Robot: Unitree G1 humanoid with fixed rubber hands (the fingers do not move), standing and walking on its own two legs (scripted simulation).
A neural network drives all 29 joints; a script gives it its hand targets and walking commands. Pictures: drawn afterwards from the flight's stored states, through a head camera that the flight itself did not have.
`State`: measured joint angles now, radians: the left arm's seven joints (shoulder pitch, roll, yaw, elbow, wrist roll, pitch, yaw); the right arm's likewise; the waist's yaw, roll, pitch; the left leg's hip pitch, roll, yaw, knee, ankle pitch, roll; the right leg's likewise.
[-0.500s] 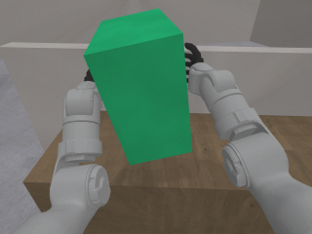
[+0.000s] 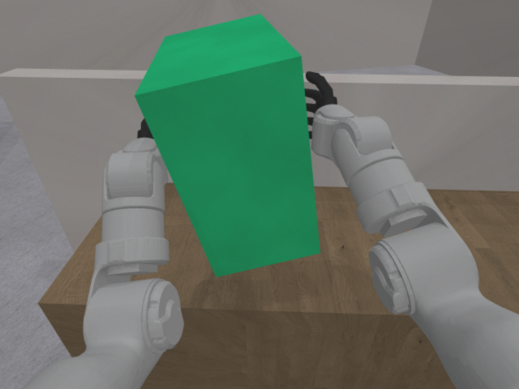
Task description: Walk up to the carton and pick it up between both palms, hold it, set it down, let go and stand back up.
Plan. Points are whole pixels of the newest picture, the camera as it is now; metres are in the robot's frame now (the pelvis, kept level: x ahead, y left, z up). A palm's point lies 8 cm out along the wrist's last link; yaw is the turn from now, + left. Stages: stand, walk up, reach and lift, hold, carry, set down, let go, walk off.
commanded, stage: hold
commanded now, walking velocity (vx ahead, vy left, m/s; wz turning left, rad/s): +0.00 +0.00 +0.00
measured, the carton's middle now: (239, 139) +0.41 +0.02 +0.27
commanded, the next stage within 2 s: none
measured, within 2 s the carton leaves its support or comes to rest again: neither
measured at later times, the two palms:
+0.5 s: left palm (154, 148) +0.37 +0.14 +0.28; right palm (330, 121) +0.37 -0.11 +0.31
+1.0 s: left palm (152, 147) +0.37 +0.14 +0.28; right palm (327, 119) +0.37 -0.11 +0.32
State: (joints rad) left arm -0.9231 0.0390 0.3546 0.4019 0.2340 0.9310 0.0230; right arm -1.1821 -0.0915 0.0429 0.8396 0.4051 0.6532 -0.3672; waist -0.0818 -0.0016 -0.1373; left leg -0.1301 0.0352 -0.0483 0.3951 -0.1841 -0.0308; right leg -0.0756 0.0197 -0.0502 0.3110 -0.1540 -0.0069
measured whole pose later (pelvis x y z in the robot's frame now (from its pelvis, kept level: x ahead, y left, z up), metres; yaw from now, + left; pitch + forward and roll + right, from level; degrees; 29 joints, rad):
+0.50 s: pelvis +0.00 +0.00 +0.00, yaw -1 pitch -5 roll -1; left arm -0.97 0.04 0.39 0.46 0.25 0.92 0.02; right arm -1.20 -0.10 0.05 0.89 0.40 0.66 -0.36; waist -0.07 0.01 -0.15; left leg -0.13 0.04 -0.04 0.39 -0.18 -0.03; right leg -0.08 0.02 -0.04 0.31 -0.15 -0.01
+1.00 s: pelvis +0.00 +0.00 +0.00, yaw +0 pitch -4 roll -1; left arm -0.96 0.04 0.36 0.45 0.24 0.92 0.03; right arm -1.20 -0.10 0.04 0.88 0.42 0.66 -0.37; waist -0.08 0.00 -0.15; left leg -0.14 0.04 -0.05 0.39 -0.18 -0.03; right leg -0.08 0.03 -0.05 0.30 -0.15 -0.01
